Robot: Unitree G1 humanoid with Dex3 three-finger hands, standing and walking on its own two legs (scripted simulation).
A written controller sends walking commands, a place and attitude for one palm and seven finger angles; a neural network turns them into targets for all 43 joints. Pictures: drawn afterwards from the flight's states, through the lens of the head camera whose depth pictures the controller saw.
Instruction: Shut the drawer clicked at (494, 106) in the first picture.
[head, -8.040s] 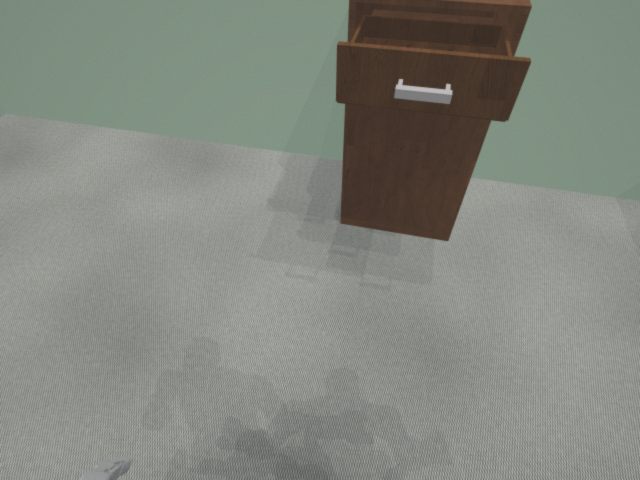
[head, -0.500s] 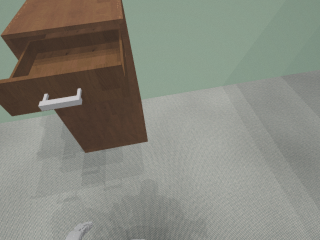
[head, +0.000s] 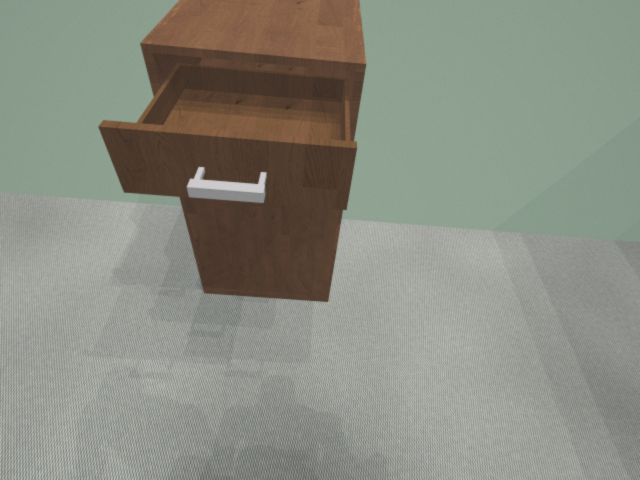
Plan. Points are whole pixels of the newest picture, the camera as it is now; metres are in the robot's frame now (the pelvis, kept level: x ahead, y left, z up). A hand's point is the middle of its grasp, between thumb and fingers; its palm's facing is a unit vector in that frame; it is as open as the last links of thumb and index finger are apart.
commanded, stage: take the last steps up to it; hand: left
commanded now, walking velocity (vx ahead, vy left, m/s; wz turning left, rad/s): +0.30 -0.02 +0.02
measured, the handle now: (229, 182) +0.55 +0.22 +0.04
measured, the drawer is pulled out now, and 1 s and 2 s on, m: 0.28 0.28 0.28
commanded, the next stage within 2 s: come to a stop and stand still in 0.54 s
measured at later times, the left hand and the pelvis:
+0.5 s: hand (243, 391) +0.28 +0.15 -0.17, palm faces -0.03 -0.98 -0.17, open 7.4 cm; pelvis +0.16 -0.02 -0.02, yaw +0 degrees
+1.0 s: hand (226, 411) +0.25 +0.17 -0.18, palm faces +0.08 -0.98 -0.19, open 7.4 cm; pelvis +0.24 -0.01 +0.00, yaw -1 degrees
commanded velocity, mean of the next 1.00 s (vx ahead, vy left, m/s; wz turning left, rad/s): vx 0.06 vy -0.02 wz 0.00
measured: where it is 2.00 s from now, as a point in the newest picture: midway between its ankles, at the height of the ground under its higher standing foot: outside the picture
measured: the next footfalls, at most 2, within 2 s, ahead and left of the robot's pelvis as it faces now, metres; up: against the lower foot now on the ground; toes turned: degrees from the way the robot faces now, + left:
right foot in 0.48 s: +0.30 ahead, -0.12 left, +0.00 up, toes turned -6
left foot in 0.88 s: +0.27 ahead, +0.09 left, +0.00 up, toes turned +0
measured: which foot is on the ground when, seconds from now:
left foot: down 0.00-0.48, up 0.50-0.86, down 0.88-1.00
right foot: up 0.00-0.46, down 0.48-0.92, up 0.94-1.00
